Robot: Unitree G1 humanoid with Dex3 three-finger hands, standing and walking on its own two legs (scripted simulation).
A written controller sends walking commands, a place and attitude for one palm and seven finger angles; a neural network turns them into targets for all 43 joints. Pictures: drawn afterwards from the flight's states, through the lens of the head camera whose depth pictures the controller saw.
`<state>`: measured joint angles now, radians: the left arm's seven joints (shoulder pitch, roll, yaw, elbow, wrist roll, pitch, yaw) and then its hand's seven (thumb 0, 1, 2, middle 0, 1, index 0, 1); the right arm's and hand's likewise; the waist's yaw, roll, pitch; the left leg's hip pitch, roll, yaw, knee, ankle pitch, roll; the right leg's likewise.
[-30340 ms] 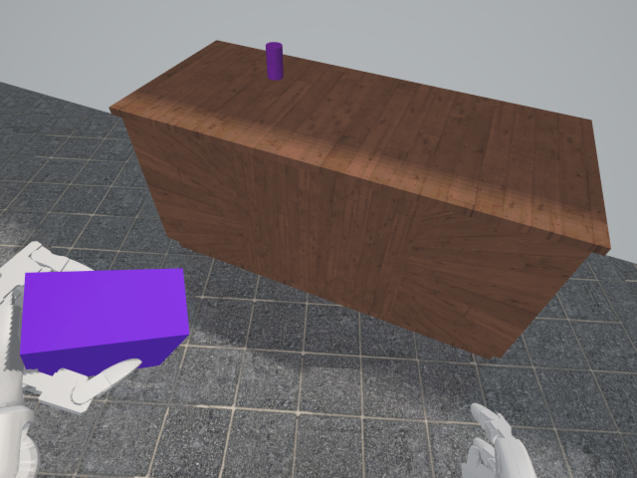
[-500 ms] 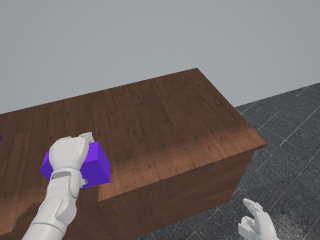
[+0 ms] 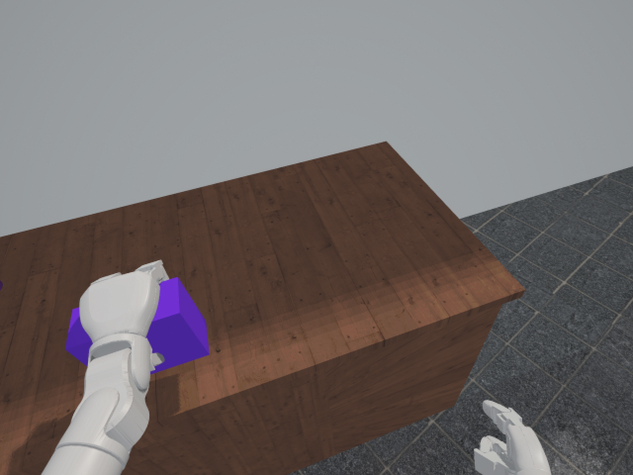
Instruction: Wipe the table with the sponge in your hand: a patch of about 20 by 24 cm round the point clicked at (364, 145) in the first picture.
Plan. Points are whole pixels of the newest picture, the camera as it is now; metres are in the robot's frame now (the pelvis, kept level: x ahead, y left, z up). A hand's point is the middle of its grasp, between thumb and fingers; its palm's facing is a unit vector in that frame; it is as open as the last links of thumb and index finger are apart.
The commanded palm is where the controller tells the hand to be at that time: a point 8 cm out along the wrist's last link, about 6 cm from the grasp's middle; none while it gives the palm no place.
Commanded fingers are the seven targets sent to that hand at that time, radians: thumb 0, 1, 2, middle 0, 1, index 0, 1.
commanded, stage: lower the sponge onto the table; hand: left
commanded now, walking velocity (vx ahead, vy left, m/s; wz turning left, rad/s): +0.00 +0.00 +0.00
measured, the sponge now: (150, 339) +0.27 +0.29 +0.01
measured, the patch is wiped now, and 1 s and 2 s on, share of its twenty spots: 0.00 0.00 0.05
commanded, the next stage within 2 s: wipe forward along the first lane in 1.20 s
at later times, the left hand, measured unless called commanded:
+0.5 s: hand (123, 326) +0.26 +0.31 +0.05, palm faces +0.07 -0.04 -1.00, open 10.4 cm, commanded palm +0.24 +0.29 +0.09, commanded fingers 0.00 0.10 1.30 -1.20 -1.60 -1.20 -1.60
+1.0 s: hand (127, 349) +0.25 +0.31 +0.01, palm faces -0.07 -0.07 -1.00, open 10.3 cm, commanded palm +0.24 +0.29 +0.07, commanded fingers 0.00 0.10 1.30 -1.20 -1.60 -1.20 -1.60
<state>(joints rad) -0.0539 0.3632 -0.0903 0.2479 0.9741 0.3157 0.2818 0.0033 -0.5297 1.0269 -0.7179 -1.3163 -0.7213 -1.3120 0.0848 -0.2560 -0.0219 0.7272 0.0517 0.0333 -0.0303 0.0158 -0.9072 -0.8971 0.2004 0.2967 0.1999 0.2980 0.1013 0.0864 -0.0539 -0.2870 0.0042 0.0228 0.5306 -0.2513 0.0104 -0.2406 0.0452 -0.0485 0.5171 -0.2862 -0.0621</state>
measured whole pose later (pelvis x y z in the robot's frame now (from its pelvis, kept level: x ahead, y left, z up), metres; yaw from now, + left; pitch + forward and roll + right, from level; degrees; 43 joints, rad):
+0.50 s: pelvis +0.00 +0.00 +0.00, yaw +0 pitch +1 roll +0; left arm -0.08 0.38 -0.05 0.31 0.94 0.36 0.25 0.00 -0.52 1.02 -0.72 -1.32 -0.72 -1.32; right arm 0.09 -0.26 -0.01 0.74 0.06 0.04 -0.03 0.02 -0.91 -0.90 0.20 0.30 0.20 0.30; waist 0.09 0.09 -0.07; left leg -0.29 0.01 0.02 0.52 -0.24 0.01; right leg -0.24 0.05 -0.05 0.50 -0.27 -0.06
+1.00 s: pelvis -0.01 +0.01 +0.00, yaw +1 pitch +2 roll -1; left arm -0.12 0.36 -0.09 0.46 0.95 0.42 0.24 0.00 -0.51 1.02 -0.71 -1.33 -0.72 -1.32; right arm 0.10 -0.25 -0.01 0.73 0.07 0.06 -0.04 0.02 -0.91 -0.90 0.20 0.30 0.20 0.30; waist 0.07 0.08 -0.07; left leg -0.35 0.00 0.01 0.56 -0.24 0.02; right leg -0.29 0.04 -0.06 0.53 -0.28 -0.05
